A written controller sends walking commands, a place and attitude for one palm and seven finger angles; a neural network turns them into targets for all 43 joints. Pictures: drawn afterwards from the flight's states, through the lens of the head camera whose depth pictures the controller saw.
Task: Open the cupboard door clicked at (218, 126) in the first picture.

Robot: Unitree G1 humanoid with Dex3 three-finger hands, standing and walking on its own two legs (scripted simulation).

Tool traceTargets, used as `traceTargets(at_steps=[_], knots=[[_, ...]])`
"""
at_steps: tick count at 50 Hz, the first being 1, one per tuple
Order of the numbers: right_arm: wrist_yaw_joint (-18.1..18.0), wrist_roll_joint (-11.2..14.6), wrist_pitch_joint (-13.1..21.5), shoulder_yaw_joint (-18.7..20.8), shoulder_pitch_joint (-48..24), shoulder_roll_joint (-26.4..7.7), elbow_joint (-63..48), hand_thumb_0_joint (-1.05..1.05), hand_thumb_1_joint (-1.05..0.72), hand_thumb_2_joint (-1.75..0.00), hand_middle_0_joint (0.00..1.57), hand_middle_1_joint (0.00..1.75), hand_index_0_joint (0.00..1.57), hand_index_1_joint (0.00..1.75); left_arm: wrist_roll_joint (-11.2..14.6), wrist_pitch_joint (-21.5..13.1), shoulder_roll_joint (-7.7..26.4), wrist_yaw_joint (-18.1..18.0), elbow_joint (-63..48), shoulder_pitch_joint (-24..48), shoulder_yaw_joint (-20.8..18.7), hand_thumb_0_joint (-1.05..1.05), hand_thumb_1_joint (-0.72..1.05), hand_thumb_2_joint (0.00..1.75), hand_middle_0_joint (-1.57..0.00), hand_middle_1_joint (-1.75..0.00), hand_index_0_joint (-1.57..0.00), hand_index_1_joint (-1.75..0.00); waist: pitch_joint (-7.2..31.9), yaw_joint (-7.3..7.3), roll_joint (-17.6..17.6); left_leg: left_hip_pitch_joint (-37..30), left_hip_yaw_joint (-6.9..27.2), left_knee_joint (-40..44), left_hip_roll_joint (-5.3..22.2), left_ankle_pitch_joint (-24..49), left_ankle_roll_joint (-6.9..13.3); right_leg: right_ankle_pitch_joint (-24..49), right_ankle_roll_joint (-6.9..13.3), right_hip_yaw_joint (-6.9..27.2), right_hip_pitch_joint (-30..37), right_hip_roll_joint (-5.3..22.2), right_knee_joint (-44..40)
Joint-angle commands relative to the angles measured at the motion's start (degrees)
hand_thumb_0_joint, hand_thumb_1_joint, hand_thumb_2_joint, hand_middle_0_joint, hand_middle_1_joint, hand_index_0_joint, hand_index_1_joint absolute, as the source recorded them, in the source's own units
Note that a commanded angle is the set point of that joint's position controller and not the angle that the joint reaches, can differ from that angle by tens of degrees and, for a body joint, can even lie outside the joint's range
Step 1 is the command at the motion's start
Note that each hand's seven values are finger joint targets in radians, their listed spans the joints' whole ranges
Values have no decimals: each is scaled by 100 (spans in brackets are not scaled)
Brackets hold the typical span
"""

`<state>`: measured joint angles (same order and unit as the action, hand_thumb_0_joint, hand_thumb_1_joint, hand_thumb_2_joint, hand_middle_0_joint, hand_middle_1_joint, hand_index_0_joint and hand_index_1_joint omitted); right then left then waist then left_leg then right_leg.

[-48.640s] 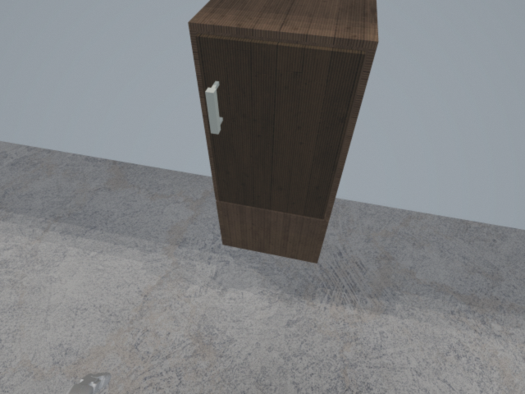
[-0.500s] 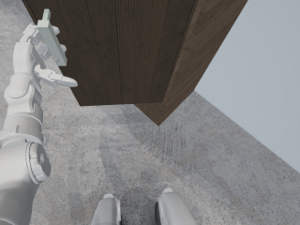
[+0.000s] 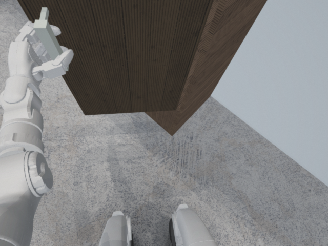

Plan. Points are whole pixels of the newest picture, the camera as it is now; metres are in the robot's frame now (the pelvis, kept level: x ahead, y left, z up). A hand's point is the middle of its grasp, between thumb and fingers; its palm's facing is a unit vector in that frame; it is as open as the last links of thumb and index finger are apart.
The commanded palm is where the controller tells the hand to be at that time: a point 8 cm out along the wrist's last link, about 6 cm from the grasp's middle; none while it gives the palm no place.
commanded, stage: close the thumb around the handle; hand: left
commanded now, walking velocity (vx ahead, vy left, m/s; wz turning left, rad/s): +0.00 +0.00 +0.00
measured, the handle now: (54, 41) +0.57 +0.21 +0.08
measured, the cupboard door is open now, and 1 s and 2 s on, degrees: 48 79 93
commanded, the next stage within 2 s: pull the door open along its arc in 0.20 s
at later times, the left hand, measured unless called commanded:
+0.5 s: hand (65, 63) +0.52 +0.18 +0.07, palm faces +0.02 -1.00 -0.01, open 5.8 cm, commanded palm +0.47 +0.22 +0.07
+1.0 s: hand (99, 132) +0.35 +0.10 +0.08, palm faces +0.23 -0.97 +0.07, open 6.3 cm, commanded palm +0.29 +0.18 +0.07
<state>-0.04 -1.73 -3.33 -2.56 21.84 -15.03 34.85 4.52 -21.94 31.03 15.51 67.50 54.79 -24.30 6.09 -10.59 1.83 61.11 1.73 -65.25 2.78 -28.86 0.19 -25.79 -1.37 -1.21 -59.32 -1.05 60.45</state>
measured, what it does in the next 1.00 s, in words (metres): stands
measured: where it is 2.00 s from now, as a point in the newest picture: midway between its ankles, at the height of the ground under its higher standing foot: outside the picture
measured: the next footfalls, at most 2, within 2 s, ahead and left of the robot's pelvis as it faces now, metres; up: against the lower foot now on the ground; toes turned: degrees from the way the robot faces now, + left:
none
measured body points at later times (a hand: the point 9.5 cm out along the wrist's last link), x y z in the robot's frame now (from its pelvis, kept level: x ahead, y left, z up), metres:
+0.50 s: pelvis +0.00 +0.00 +0.00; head +0.14 +0.02 +0.43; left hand +0.51 +0.23 +0.08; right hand +0.01 -0.26 -0.11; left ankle +0.01 +0.11 -0.65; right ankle +0.02 -0.14 -0.65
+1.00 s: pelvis +0.02 -0.01 +0.03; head +0.09 -0.01 +0.47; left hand +0.33 +0.15 +0.08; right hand +0.18 -0.24 -0.07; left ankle +0.01 +0.11 -0.65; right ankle +0.02 -0.14 -0.65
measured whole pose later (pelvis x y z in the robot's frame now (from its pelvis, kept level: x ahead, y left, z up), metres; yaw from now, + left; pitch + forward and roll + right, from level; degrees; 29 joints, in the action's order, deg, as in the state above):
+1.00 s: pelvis +0.02 -0.01 +0.03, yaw +1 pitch +15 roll +0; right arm 3.3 -2.4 -2.1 0.1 13.1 -11.5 28.1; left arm 3.2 -20.8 -0.9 -13.5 14.4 1.3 -0.4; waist 8.4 -1.9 1.1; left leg 43.3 -0.6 -56.1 1.8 -28.2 -0.6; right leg -26.8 -0.8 0.9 -43.9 0.0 55.3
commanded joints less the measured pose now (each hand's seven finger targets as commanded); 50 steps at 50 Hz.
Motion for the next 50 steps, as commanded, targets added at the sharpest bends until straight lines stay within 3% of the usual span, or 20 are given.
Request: traceTargets(at_steps=[1, 4, 8, 12, 14, 15, 16, 18, 22, 26, 32, 33, 37, 38, 39, 40, 43, 45, 48, 50], knots=[[-87, 16, 42, 384, 1067, -1063, -250, 0, -90, -90, 20, 30, 20, 30, 78, -283, 1373, 26, -1127, 2207, -118, 0, 90, 90, -40, -135, -40, -135, 2918, -28, 620, -2189, 65, 645, -140, 2330, 123, 1887, 217, -117, 1319, -183, -588], [-94, 12, 23, 387, 1090, -1075, -237, 0, -90, -90, 20, 30, 20, 30, 86, -272, 1533, 10, -1141, 2259, -247, 0, 90, 90, -40, -135, -40, -135, 2910, -52, 581, -2187, 69, 637, -125, 2382, 134, 1946, 209, -118, 1332, -192, -582], [-76, 7, 8, 389, 1064, -1044, -365, 0, -90, -90, 20, 30, 20, 30, 85, -269, 1583, -120, -1324, 2005, -400, 0, 90, 90, -40, -135, -40, -135, 3062, 117, 746, -2291, 48, 665, -149, 2559, 110, 2050, 237, -140, 1432, -194, -535], [-36, 8, -6, 390, 1045, -1025, -368, 0, -90, -90, 20, 30, 20, 30, 43, -277, 1347, -235, -1329, 1938, -220, 0, 90, 90, -40, -135, -40, -135, 2883, 66, 601, -2272, 49, 722, -132, 2443, 103, 1943, 211, -152, 1414, -205, -599], [-56, 9, -9, 392, 1034, -1046, -385, 0, -90, -90, 20, 30, 20, 30, 25, -325, 1632, -281, -1331, 1945, -434, 0, 90, 90, -40, -135, -40, -135, 2926, 98, 547, -2167, 22, 709, -144, 2420, 114, 2016, 208, -111, 1540, -196, -592], [-51, 21, -10, 377, 1019, -1011, -392, 0, -90, -90, 20, 30, 20, 30, 11, -317, 1425, -273, -1263, 1899, -268, 0, 90, 90, -40, -135, -40, -135, 2806, 80, 544, -2114, 14, 730, -153, 2341, 112, 1974, 211, -118, 1519, -195, -593], [-40, 14, 4, 379, 995, -977, -357, 0, -90, -90, 20, 30, 20, 30, 11, -338, 983, -279, -1388, 2204, 109, 0, 90, 90, -40, -135, -40, -135, 2738, -73, 570, -2206, 39, 737, -138, 2297, 110, 1899, 204, -135, 1348, -190, -617], [-28, -8, 50, 424, 1035, -993, -345, 0, -90, -90, 20, 30, 20, 30, 34, -415, 954, -300, -1483, 2165, 38, 0, 90, 90, -40, -135, -40, -135, 2882, -23, 676, -2418, 52, 699, -138, 2380, 102, 1862, 229, -151, 1256, -203, -608], [11, -5, 30, 449, 986, -1000, -387, 0, -90, -90, 20, 30, 20, 30, 74, -454, 956, -291, -1695, 1582, -20, 0, 90, 90, -40, -135, -40, -135, 3204, 185, 704, -2611, 29, 763, -140, 2664, 59, 2109, 245, -153, 1544, -203, -589], [38, 63, -5, 487, 896, -967, -513, 0, -90, -90, 20, 30, 20, 30, 212, -424, 740, -235, -2093, 804, 46, 0, 90, 90, -40, -135, -40, -135, 3204, 333, 516, -2629, -47, 869, -163, 2869, 65, 2441, 245, -151, 1900, -219, -660], [82, 186, 12, 545, 584, -872, -828, 0, -90, -90, 20, 30, 20, 30, 525, -310, 89, -214, -3070, -883, 318, 0, 90, 90, -40, -135, -40, -135, 2863, 604, 60, -2400, -218, 1182, -223, 2708, 100, 2731, 242, -150, 2597, -203, -840], [93, 201, 38, 547, 528, -840, -914, 0, -90, -90, 20, 30, 20, 30, 600, -313, -109, -222, -3292, -1317, 405, 0, 90, 90, -40, -135, -40, -135, 2819, 687, 213, -2512, -241, 1235, -239, 2889, 102, 2826, 270, -152, 2662, -200, -870], [162, 261, 124, 577, 229, -763, -1109, 0, -90, -90, 20, 30, 20, 30, 791, -307, -597, -322, -4440, -2758, 675, 0, 90, 90, -40, -135, -40, -135, 2608, 881, 98, -2628, -310, 1401, -219, 3071, 80, 3021, 253, -176, 2920, -156, -927], [167, 218, 216, 575, 28, -580, -1191, 0, -90, -90, 20, 30, 20, 30, 1143, -303, -693, -1134, -5075, -2930, -31, 0, 90, 90, -40, -135, -40, -135, 2591, 1359, 258, -2519, -313, 1479, -221, 3243, -2, 2971, 246, -242, 3055, -153, -946], [225, 189, 286, 541, -37, -518, -1176, 0, -90, -90, 20, 30, 20, 30, 972, -235, -1370, -1525, -5122, -3494, 620, 0, 90, 90, -40, -135, -40, -135, 2399, 1166, 206, -2646, -323, 1495, -206, 3293, -31, 2894, 214, -291, 2932, -148, -937], [272, 198, 312, 536, -97, -504, -1184, 0, -90, -90, 20, 30, 20, 30, 915, -204, -1638, -1769, -5320, -3899, 789, 0, 90, 90, -40, -135, -40, -135, 2137, 1172, 152, -2647, -303, 1529, -172, 3308, -76, 2780, 216, -351, 2814, -123, -946], [311, 87, 322, 565, -270, -486, -1275, 0, -90, -90, 20, 30, 20, 30, 527, -263, -1526, -2530, -6168, -4636, 752, 0, 90, 90, -40, -135, -40, -135, 2240, 1272, -158, -2541, -322, 1504, -215, 3211, -64, 3045, 265, -277, 3233, -86, -856], [332, 18, 324, 543, -451, -358, -1299, 0, -90, -90, 20, 30, 20, 30, 208, -285, -1963, -2993, -6432, -4922, 1122, 0, 90, 90, -40, -135, -40, -135, 2013, 1244, -180, -2493, -342, 1517, -227, 2986, -72, 2995, 266, -271, 3185, -28, -831], [269, -94, 282, 529, -676, -317, -1278, 0, -90, -90, 20, 30, 20, 30, -139, -288, -2073, -3614, -6485, -4996, 1250, 0, 90, 90, -40, -135, -40, -135, 1678, 1215, -654, -2266, -294, 1489, -264, 2289, -41, 2557, 257, -174, 3135, 9, -930], [221, -140, 275, 497, -874, -208, -1272, 0, -90, -90, 20, 30, 20, 30, -339, -287, -2380, -3956, -6623, -4863, 1520, 0, 90, 90, -40, -135, -40, -135, 1652, 1251, -437, -2273, -295, 1489, -305, 2033, -57, 2298, 266, -122, 3085, 62, -945]])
